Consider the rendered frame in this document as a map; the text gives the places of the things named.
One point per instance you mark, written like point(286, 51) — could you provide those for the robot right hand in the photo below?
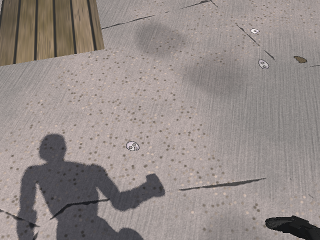
point(294, 225)

